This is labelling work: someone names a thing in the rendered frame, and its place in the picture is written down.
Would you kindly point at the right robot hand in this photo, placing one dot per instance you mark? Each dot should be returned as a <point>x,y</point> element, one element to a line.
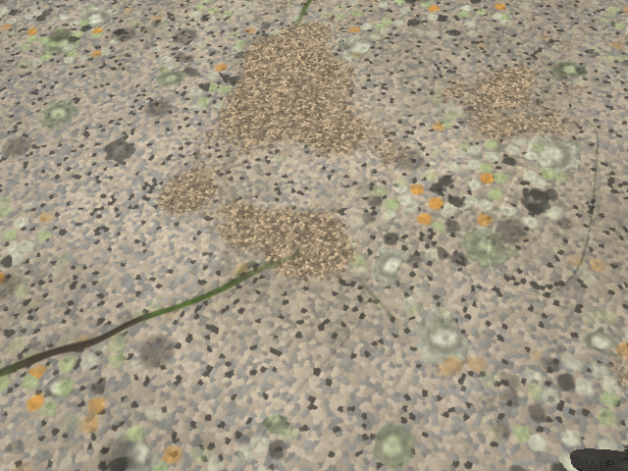
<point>590,459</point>

